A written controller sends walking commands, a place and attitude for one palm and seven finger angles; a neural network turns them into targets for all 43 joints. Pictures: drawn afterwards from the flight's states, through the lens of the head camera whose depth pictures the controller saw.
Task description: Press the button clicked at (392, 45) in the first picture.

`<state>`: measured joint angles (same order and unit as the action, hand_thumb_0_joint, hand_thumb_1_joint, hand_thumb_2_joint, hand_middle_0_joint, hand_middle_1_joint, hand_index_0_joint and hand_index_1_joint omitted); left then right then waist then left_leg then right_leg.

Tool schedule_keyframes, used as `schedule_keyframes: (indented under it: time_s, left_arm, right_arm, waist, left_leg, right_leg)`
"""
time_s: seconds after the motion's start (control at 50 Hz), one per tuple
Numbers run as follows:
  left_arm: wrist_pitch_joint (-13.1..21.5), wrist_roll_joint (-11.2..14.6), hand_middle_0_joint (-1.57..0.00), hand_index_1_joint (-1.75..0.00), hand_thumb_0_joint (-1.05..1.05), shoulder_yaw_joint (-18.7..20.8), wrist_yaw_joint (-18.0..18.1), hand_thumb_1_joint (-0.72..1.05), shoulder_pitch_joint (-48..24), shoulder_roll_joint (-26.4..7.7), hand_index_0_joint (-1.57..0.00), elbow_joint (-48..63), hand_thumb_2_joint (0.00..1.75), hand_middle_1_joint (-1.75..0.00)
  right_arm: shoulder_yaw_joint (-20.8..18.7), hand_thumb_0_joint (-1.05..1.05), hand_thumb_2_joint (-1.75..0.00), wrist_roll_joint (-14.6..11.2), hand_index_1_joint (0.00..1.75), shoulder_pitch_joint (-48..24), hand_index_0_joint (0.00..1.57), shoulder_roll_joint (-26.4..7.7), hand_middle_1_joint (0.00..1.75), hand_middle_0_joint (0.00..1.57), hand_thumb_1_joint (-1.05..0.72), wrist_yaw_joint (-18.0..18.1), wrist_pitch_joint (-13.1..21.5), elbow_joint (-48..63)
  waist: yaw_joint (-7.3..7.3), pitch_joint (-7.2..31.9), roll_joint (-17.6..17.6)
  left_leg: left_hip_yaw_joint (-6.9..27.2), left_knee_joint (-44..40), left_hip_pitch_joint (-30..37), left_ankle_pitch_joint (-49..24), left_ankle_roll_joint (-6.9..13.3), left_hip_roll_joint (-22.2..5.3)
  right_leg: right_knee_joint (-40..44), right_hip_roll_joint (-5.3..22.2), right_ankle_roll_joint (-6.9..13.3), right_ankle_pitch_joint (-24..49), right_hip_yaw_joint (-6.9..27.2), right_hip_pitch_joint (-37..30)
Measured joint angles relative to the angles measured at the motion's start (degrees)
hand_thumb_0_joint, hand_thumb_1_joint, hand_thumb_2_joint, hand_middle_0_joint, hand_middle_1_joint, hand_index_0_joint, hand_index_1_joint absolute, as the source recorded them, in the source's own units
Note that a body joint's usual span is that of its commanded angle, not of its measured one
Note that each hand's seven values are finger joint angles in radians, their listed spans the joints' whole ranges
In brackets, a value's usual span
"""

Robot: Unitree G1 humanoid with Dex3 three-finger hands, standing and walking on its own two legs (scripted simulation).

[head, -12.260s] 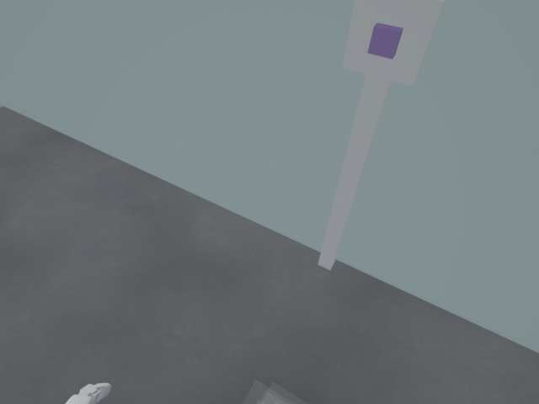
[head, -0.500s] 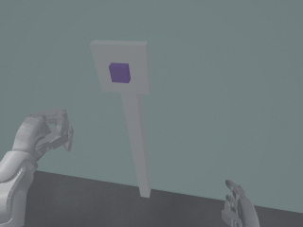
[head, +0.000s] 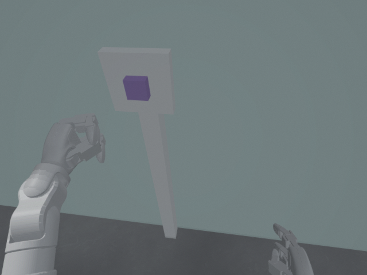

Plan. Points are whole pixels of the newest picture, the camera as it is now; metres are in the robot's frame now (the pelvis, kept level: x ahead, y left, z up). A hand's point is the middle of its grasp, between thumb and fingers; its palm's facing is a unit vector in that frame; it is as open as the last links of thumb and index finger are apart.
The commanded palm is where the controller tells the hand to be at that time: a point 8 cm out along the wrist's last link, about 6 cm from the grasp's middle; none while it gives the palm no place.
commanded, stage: aim a knuckle at the button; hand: left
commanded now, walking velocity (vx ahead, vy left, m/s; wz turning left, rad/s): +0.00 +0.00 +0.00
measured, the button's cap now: (137, 87) +0.48 +0.16 +0.20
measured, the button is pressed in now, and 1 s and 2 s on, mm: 0 0 0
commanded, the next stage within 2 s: none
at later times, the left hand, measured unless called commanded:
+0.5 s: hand (126, 133) +0.35 +0.16 +0.17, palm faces -0.02 -1.00 -0.04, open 3.1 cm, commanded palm +0.33 +0.20 +0.17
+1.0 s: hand (133, 125) +0.37 +0.15 +0.17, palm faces -0.01 -1.00 -0.03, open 3.1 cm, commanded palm +0.35 +0.19 +0.17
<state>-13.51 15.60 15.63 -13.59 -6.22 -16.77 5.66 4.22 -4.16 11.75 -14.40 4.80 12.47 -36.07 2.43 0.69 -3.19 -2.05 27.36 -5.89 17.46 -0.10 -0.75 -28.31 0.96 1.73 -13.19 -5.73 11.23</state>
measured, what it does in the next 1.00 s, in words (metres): stands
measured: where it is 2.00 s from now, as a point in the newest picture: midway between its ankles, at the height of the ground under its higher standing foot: outside the picture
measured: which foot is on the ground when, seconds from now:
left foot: down 0.00-1.00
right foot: down 0.00-1.00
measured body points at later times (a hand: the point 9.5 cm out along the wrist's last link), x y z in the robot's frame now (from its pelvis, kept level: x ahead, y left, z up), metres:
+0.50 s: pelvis +0.00 +0.01 +0.00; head -0.01 -0.01 +0.45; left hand +0.35 +0.21 +0.17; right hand +0.18 -0.21 -0.08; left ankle -0.02 +0.12 -0.74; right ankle +0.03 -0.10 -0.74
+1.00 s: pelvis +0.01 +0.01 +0.00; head -0.01 -0.01 +0.45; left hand +0.37 +0.20 +0.17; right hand +0.15 -0.23 -0.09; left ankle -0.02 +0.12 -0.74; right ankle +0.03 -0.10 -0.74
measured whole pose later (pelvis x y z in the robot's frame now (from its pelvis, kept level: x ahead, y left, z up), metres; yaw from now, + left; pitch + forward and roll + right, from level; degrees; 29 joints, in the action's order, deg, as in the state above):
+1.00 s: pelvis +0.01 +0.01 +0.00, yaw -1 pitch -2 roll +0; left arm -6.6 10.2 9.4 -6.2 -22.2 -12.3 -15.6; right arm 2.6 -3.8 14.6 -14.0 3.8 5.6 -36.7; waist 0.6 1.0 -2.3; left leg -3.5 25.3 -7.0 16.7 0.5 -0.5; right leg -26.5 0.9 1.2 -12.0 -4.2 13.0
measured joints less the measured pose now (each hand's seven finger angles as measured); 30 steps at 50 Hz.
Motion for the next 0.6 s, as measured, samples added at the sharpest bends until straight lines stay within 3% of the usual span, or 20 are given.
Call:
schedule_keyframes:
  time_s: [0.2, 0.3, 0.46, 0.6]
  left_arm:
    - [-0.1, -2.7, -1.31, -1.50, 0.02, -6.2, 2.5, 0.90, -5.3, 2.5, -1.30, -3.9, 0.90, -1.50]
    - [1.2, -2.7, -1.31, -1.50, 0.02, -6.1, 4.0, 0.90, -7.5, 3.2, -1.30, -6.3, 0.90, -1.50]
    - [-0.4, -4.3, -1.30, -1.50, 0.01, -6.4, 5.8, 0.90, -11.9, 3.2, -1.30, -13.0, 0.90, -1.50]
    - [3.4, -4.5, -1.30, -1.50, 0.02, -8.1, 6.8, 0.90, -16.2, 4.5, -1.30, -17.2, 0.90, -1.50]
  right_arm:
    - [-0.1, 0.02, -0.90, 0.3, 0.30, -1.1, 0.20, 0.2, 0.30, 0.20, -0.90, 0.4, -1.0, 0.2]
    - [0.4, 0.02, -0.90, 0.6, 0.30, -1.0, 0.20, 1.2, 0.30, 0.20, -0.90, -0.2, -2.2, -0.1]
    - [0.2, 0.02, -0.90, 0.4, 0.30, -0.7, 0.20, 1.0, 0.30, 0.20, -0.90, -0.4, -4.9, 0.2]
    - [-0.2, 0.02, -0.90, 0.7, 0.30, -0.2, 0.20, 0.7, 0.30, 0.20, -0.90, 0.0, -5.1, -0.8]
  waist:
    - [-0.09, -1.1, 0.1]
    - [-0.65, 0.2, 0.4]
    - [-0.96, -0.3, 0.5]
    - [-1.32, -0.8, 1.0]
  left_leg:
    - [0.1, -0.3, -0.9, -0.4, 0.6, 0.9]
    - [-0.4, -1.0, -0.5, -0.4, 0.6, 0.9]
    - [-0.3, -0.8, -1.2, -0.5, 0.7, 0.8]
    - [-0.3, -0.8, -1.9, -0.6, 0.8, 1.0]
  right_leg:
    - [0.0, 0.8, -0.5, 0.2, 0.0, 0.9]
    - [0.2, 0.8, -0.6, 0.1, 0.5, 0.9]
    - [0.5, 0.7, -0.6, 0.5, 0.4, 1.4]
    - [0.5, 0.9, -0.7, 0.6, 0.5, 2.1]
